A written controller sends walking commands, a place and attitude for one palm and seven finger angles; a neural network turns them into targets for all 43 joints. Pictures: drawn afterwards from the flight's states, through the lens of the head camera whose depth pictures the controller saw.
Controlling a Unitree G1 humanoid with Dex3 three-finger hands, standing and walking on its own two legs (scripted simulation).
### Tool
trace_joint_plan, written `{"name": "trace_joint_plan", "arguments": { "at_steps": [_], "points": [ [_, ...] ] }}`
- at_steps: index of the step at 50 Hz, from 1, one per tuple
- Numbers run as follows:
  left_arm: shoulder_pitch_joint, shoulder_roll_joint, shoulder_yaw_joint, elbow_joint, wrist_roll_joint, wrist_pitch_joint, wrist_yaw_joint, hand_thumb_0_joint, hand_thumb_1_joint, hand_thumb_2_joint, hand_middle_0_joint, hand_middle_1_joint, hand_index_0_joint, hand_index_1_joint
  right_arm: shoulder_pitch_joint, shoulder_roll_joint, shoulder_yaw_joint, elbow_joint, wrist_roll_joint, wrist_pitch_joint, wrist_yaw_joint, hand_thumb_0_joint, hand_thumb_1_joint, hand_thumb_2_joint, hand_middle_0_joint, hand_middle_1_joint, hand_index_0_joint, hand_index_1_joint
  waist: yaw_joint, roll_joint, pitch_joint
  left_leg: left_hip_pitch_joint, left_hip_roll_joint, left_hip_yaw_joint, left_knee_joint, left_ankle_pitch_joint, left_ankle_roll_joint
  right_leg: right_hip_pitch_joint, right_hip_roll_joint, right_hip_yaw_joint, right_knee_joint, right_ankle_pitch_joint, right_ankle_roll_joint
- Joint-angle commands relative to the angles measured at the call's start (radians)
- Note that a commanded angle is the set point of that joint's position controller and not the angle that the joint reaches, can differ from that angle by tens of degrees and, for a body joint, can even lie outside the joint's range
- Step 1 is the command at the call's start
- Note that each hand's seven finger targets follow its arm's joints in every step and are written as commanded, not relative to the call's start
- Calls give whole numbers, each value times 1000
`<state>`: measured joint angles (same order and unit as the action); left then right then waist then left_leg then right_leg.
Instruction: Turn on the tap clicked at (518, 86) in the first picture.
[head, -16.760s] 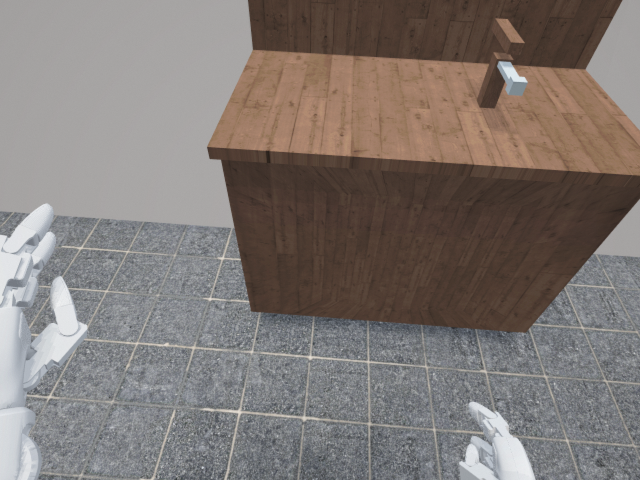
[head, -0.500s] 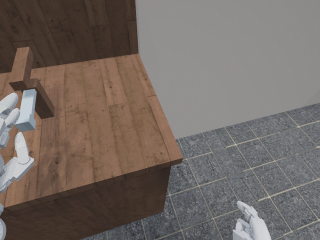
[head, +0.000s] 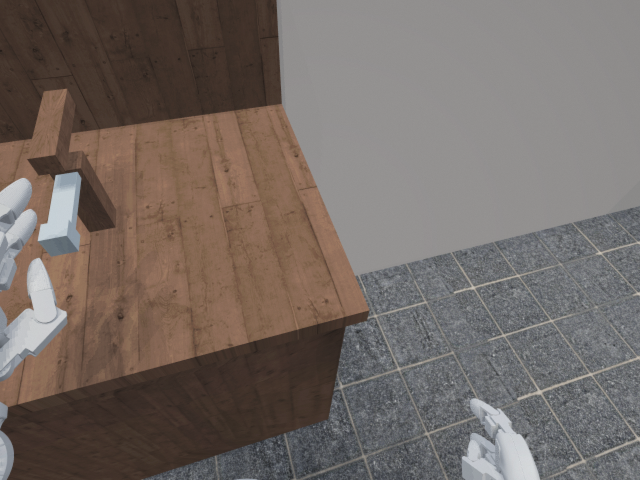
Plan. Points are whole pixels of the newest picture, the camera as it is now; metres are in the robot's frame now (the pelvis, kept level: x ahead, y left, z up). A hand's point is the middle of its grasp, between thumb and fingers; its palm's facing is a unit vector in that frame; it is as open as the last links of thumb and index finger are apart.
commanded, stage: come to a stop and stand still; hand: left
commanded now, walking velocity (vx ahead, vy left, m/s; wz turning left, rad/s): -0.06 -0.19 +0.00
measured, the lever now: (60, 238) +0.33 +0.31 +0.13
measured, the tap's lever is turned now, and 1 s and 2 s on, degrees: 0 0 0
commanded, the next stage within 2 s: look again from close up in 1.58 s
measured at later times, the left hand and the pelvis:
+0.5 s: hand out of the picture +0.19 +0.29 +0.17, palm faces +0.35 -0.87 -0.35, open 7.4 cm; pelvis -0.03 +0.05 +0.00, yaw -2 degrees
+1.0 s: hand out of the picture +0.19 +0.34 +0.18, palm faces +0.47 -0.83 -0.32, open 7.4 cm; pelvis -0.02 +0.07 +0.01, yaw +1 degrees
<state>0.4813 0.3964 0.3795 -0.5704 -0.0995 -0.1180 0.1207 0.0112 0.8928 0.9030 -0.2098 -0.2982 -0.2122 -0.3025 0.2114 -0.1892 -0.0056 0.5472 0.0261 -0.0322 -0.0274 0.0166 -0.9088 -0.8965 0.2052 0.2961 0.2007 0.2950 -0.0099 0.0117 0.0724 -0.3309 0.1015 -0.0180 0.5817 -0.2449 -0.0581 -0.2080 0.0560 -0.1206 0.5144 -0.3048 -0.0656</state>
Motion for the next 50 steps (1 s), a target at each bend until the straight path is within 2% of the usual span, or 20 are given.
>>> {"name": "trace_joint_plan", "arguments": {
  "at_steps": [1, 3, 4, 5, 6, 7, 9, 11, 12, 13, 16, 17, 18, 21, 25, 30, 35, 37, 45, 50],
  "points": [
    [-4, 178, 124, -214, -4, -61, 11, 0, 900, 900, -200, -300, -200, -300, -62, -124, -53, -159, 2, -56, -1, 0, -900, -900, 200, 300, 200, 300, 1, 70, -171, 79, 76, -76, -64, 135, 97, 25, -144, 118, -104, 217, 12],
    [9, 168, 115, -206, -5, -62, 13, 0, 900, 900, -200, -300, -200, -300, -64, -122, -46, -154, 3, -55, -4, 0, -900, -900, 200, 300, 200, 300, 0, 62, -184, 97, 67, -68, -63, 151, 95, 27, -146, 121, -107, 228, 11],
    [-949, 907, 671, -279, 136, -172, -35, 0, 900, 900, -200, -300, -200, -300, 92, -164, -102, -32, -59, -152, -28, 0, -900, -900, 200, 300, 200, 300, 69, -210, -70, -86, 1, 139, 55, 183, 69, 34, -142, 193, -232, 499, 117],
    [-485, 357, 296, 204, 57, -121, -78, 0, 900, 900, -200, -300, -200, -300, 12, -93, -76, -51, -36, -166, -30, 0, -900, -900, 200, 300, 200, 300, 45, -225, -176, -20, -122, 104, 46, 115, 61, 72, -210, 246, -134, 671, -11],
    [-235, 335, 278, 133, 43, -133, -67, 0, 900, 900, -200, -300, -200, -300, 17, -137, -84, -127, -21, -166, -22, 0, -900, -900, 200, 300, 200, 300, 84, -175, -160, -31, -87, 112, 58, 78, 49, 100, -222, 285, -116, 819, 48],
    [-157, 157, 125, 221, 31, -108, -66, 0, 900, 900, -200, -300, -200, -300, -5, -134, -78, -122, 2, -165, -17, 0, -900, -900, 200, 300, 200, 300, 60, -33, -187, 39, -70, 115, 0, 141, 61, 120, -238, 278, -41, 840, 32],
    [-169, 147, 84, 12, 22, -135, -72, 0, 900, 900, -200, -300, -200, -300, 7, -159, -75, -123, -7, -168, 0, 0, -900, -900, 200, 300, 200, 300, 53, 91, -273, 187, -18, 71, -104, 329, 99, 65, -168, 167, 31, 597, 111],
    [-115, 94, 26, -80, 26, -141, -66, 0, 900, 900, -200, -300, -200, -300, -42, -151, -67, -143, -4, -166, 23, 0, -900, -900, 200, 300, 200, 300, 61, 122, -283, 205, 71, -4, -91, 430, 148, 11, -119, 130, 90, 376, 158],
    [-76, 67, 6, -102, 24, -132, -52, 0, 900, 900, -200, -300, -200, -300, -75, -133, -57, -147, 7, -167, 30, 0, -900, -900, 200, 300, 200, 300, 60, 122, -285, 216, 77, 1, -77, 442, 153, 15, -111, 124, 78, 345, 154],
    [-79, 113, 45, -143, 39, -133, -39, 0, 900, 900, -200, -300, -200, -300, -70, -139, -59, -157, 0, -165, 31, 0, -900, -900, 200, 300, 200, 300, 60, 77, -280, 132, 61, 4, -70, 371, 139, 71, -119, 119, 28, 300, 138],
    [-81, 192, 135, -165, 38, -139, -10, 0, 900, 900, -200, -300, -200, -300, -89, -125, -49, -162, -6, -164, 15, 0, -900, -900, 200, 300, 200, 300, 41, -164, -193, 66, -68, 45, 20, 11, 75, -7, -190, 228, -175, 145, 59],
    [-90, 260, 197, -198, 33, -139, 9, 0, 900, 900, -200, -300, -200, -300, -99, -125, -44, -150, -4, -155, 2, 0, -900, -900, 200, 300, 200, 300, 34, -168, -170, 81, -86, 36, 32, -30, 70, -65, -225, 272, -213, 65, 13],
    [-84, 234, 196, -183, 25, -142, 14, 0, 900, 900, -200, -300, -200, -300, -97, -119, -40, -147, -12, -152, -9, 0, -900, -900, 200, 300, 200, 300, 27, -158, -150, 83, -94, 26, 30, -43, 70, -90, -240, 276, -232, -26, -11],
    [-134, 194, 165, -170, 24, -157, 20, 0, 900, 900, -200, -300, -200, -300, -104, -119, -28, -137, -20, -150, -27, 0, -900, -900, 200, 300, 200, 300, 17, 26, -93, 142, -58, -12, -115, -61, 81, -163, -168, 229, -220, -184, 8],
    [-253, 129, 89, -100, 60, -168, 10, 0, 900, 900, -200, -300, -200, -300, -90, -138, -23, -123, -16, -170, -25, 0, -900, -900, 200, 300, 200, 300, 25, 243, -66, -77, 57, -156, -371, -356, 128, 53, -57, 115, -17, -73, 50],
    [-207, 60, -1, -43, 87, -151, -5, 0, 900, 900, -200, -300, -200, -300, -65, -142, -30, -120, -14, -183, 0, 0, -900, -900, 200, 300, 200, 300, 25, 116, -111, -38, 42, -141, -348, -352, 124, 79, -56, 123, -65, -19, 55],
    [-175, 97, 46, -69, 91, -143, -4, 0, 900, 900, -200, -300, -200, -300, -79, -141, -28, -125, -19, -166, 4, 0, -900, -900, 200, 300, 200, 300, 29, 44, -109, -53, 19, -137, -362, -385, 106, 88, -45, 127, -110, -51, 53],
    [-203, 157, 101, -117, 92, -151, 2, 0, 900, 900, -200, -300, -200, -300, -96, -133, -25, -123, -18, -165, -1, 0, -900, -900, 200, 300, 200, 300, 30, 61, -121, -17, 16, -122, -354, -364, 104, 79, -47, 128, -132, -39, 55],
    [-248, 87, 35, -80, 92, -160, -1, 0, 900, 900, -200, -300, -200, -300, -79, -133, -22, -104, -21, -188, -6, 0, -900, -900, 200, 300, 200, 300, 26, 112, -106, 30, 7, -131, -345, -326, 102, 55, -54, 157, -156, -6, 49],
    [-212, 76, 18, -63, 95, -157, 1, 0, 900, 900, -200, -300, -200, -300, -79, -133, -27, -101, -19, -186, -2, 0, -900, -900, 200, 300, 200, 300, 29, 79, -138, 81, -1, -113, -303, -175, 100, 64, -73, 164, -170, 80, 47]
  ]
}}
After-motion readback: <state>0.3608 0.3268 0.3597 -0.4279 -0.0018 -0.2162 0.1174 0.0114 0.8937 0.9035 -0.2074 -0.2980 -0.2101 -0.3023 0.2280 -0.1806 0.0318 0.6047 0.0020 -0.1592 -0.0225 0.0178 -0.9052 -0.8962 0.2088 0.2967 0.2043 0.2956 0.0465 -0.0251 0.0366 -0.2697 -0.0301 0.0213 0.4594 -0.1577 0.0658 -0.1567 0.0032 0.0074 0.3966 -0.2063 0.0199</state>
